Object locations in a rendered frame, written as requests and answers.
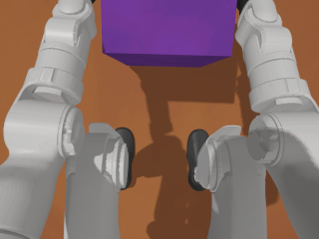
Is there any left robot forearm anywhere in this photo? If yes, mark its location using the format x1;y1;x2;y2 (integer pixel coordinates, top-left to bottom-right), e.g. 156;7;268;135
3;0;97;148

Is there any right robot upper arm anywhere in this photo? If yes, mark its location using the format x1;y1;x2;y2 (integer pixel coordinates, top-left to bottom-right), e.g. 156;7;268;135
246;111;319;239

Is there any right robot forearm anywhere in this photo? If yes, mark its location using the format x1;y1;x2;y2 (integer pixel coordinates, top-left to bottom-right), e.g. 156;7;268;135
234;0;319;114

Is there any right robot thigh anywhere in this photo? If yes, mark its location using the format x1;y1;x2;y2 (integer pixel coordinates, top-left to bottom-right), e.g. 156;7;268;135
200;135;267;239

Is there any carton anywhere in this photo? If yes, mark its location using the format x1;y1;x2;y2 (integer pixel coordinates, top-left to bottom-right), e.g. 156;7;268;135
101;0;237;68

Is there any right robot foot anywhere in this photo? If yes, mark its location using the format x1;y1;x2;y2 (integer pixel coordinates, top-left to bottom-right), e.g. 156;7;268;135
186;128;209;191

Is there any robot right hand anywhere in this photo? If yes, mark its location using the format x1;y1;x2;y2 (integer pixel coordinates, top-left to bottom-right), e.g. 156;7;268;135
236;0;248;15

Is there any left robot upper arm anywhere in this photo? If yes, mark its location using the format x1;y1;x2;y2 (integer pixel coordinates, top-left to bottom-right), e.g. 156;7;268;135
0;99;86;239

